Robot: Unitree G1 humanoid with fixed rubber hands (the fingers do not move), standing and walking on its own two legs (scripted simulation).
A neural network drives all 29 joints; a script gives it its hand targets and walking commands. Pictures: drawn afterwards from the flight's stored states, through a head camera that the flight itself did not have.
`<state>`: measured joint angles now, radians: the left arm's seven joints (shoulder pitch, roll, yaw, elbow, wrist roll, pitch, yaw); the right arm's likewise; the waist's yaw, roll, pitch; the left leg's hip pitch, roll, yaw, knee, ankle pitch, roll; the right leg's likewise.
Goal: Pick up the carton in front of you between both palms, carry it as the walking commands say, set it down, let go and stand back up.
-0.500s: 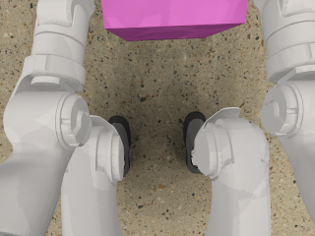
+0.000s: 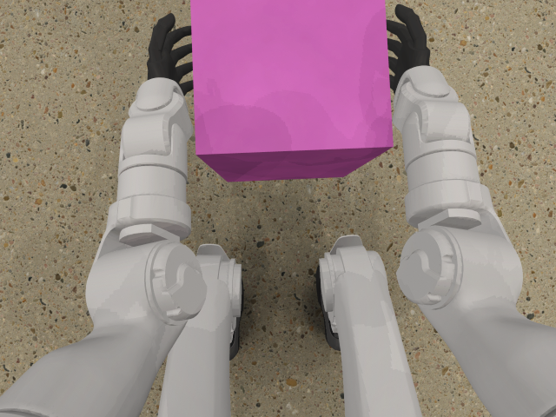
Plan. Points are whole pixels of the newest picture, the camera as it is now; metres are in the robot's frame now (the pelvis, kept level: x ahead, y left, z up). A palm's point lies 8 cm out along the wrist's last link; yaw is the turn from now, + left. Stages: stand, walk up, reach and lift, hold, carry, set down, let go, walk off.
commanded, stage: reach and lift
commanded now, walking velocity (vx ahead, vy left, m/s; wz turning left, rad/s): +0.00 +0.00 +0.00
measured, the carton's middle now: (286, 100) +0.52 -0.03 -0.14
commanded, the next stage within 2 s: none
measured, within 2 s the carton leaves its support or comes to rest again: neither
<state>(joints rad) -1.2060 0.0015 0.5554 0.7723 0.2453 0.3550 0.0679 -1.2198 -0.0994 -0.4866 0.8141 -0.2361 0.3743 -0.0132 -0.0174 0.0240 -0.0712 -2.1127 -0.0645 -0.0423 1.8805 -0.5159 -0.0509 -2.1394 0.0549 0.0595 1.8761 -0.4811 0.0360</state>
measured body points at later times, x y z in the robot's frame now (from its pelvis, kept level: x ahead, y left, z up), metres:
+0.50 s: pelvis +0.03 +0.00 +0.12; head +0.24 -0.01 +0.51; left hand +0.50 +0.13 +0.07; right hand +0.50 -0.17 +0.07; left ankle +0.12 +0.13 -0.42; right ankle +0.12 -0.13 -0.42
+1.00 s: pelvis +0.07 +0.00 +0.25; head +0.17 -0.01 +0.69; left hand +0.45 +0.14 +0.23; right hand +0.44 -0.16 +0.22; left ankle +0.12 +0.13 -0.42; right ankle +0.12 -0.13 -0.42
